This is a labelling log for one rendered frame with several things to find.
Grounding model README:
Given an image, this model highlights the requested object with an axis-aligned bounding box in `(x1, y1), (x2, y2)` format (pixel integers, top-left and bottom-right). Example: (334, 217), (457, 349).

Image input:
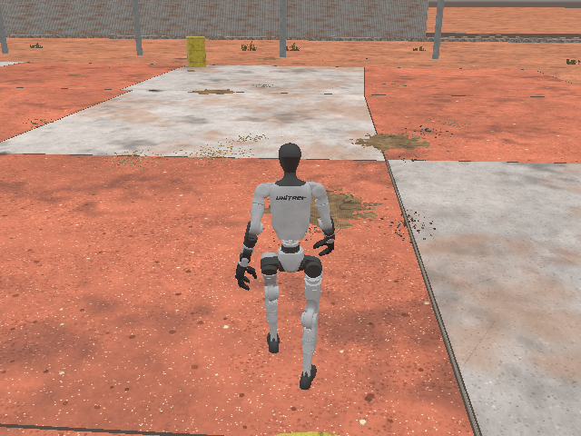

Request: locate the robot right hand
(313, 238), (334, 256)

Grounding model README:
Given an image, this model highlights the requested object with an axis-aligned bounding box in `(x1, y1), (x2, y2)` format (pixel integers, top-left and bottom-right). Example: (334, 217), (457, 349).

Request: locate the robot left forearm
(238, 221), (258, 267)

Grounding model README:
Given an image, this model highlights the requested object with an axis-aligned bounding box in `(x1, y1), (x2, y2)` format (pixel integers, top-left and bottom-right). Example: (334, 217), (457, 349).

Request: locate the right robot thigh
(300, 254), (322, 329)

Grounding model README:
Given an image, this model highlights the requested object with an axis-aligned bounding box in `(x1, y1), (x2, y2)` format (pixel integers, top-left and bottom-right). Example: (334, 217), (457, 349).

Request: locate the robot left shin
(264, 286), (278, 342)

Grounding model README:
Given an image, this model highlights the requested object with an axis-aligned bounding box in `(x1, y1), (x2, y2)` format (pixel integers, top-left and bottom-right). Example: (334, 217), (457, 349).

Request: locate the left robot upper arm
(249, 183), (271, 235)

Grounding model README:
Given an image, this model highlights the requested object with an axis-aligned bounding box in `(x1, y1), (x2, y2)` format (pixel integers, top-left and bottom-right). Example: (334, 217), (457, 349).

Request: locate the robot right forearm
(322, 217), (335, 243)

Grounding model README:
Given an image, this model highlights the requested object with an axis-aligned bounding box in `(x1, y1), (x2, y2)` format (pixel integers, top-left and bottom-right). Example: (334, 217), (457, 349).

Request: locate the right robot upper arm
(309, 182), (332, 230)

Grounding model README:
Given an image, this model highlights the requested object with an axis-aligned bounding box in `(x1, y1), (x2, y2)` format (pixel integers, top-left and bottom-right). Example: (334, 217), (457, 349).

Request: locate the robot left hand
(235, 264), (257, 290)

